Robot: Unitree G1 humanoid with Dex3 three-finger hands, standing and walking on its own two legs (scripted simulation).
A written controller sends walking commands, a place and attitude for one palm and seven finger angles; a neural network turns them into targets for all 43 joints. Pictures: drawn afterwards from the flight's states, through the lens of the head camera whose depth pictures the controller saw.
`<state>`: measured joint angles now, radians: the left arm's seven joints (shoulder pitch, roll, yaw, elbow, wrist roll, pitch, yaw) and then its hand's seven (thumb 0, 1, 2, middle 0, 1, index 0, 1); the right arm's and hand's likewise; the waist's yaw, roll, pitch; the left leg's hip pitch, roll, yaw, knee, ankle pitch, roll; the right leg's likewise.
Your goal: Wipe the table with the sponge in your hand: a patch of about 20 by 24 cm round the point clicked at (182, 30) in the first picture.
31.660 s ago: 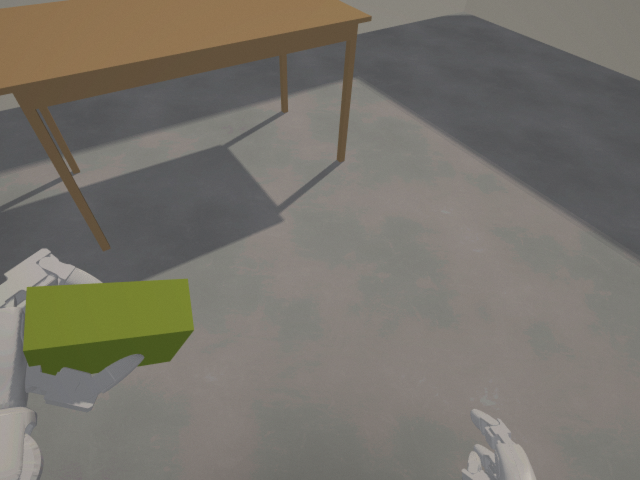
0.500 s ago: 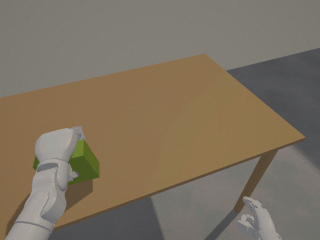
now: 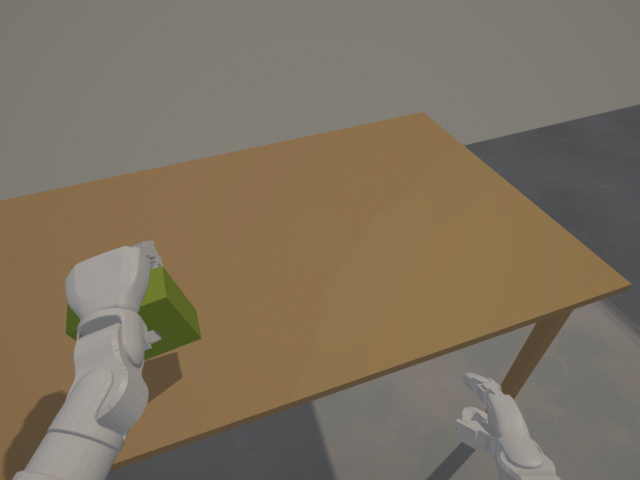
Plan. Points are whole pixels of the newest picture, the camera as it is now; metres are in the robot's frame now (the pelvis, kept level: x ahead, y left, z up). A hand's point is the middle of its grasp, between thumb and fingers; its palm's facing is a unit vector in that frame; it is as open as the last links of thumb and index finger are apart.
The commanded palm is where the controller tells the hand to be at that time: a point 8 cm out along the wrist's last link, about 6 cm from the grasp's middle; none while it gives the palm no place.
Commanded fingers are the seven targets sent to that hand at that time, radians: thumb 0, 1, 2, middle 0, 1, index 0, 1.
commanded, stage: lower the sponge onto the table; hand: left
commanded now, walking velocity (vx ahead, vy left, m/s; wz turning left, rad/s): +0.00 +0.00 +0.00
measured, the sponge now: (146, 326) +0.27 +0.30 +0.04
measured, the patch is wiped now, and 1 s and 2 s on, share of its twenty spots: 0.00 0.05 0.35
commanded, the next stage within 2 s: wipe forward along the first lane in 0.94 s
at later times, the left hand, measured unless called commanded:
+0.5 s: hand (153, 322) +0.27 +0.28 +0.06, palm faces +0.02 -0.12 -0.99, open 9.5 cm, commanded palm +0.24 +0.27 +0.12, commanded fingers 0.00 0.10 1.30 -1.20 -1.60 -1.20 -1.60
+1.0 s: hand (167, 333) +0.27 +0.26 +0.04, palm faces -0.01 -0.11 -0.99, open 9.5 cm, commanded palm +0.24 +0.26 +0.10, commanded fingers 0.00 0.10 1.30 -1.20 -1.60 -1.20 -1.60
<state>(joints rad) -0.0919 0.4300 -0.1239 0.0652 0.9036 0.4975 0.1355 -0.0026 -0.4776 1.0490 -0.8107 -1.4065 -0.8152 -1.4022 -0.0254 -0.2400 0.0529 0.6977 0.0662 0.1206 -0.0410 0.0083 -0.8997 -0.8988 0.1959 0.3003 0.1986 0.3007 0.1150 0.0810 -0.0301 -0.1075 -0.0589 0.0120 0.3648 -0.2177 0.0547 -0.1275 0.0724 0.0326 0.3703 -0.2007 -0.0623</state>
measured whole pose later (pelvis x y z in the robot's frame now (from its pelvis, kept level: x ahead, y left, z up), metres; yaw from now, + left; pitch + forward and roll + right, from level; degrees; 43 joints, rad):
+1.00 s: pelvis +0.00 -0.01 +0.00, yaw +0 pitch -1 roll +0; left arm -0.06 0.37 -0.17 0.17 0.93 0.48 0.13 0.00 -0.48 1.05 -0.80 -1.42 -0.81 -1.40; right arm 0.01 -0.26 0.03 0.68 0.07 0.13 -0.05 0.01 -0.90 -0.90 0.20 0.30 0.20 0.30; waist 0.09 0.08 -0.04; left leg -0.15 -0.05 0.00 0.40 -0.23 0.04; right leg -0.17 0.08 0.02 0.40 -0.22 -0.08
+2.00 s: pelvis -0.02 -0.03 -0.01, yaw +0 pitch +8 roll +0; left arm -0.56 0.56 0.03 0.90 0.97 0.13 0.16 0.02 -0.52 1.07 -0.84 -1.37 -0.84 -1.37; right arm 0.21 -0.31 0.00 0.73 0.09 0.12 -0.07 0.01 -0.90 -0.90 0.20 0.30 0.20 0.30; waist -0.01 0.05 -0.08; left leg -0.45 -0.02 -0.01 0.56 -0.26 0.03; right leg -0.44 0.12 0.00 0.52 -0.21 -0.10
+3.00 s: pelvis +0.00 +0.03 -0.02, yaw +1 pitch +13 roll -2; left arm -0.82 0.55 -0.07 1.10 1.00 0.16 0.22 0.01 -0.51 1.08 -0.82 -1.39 -0.82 -1.41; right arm 0.30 -0.26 -0.02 0.77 0.07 0.12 -0.03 0.00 -0.90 -0.90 0.20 0.30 0.20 0.30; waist -0.05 0.05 -0.12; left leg -0.53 -0.07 -0.02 0.59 -0.29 0.09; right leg -0.50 0.07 0.00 0.51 -0.24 -0.03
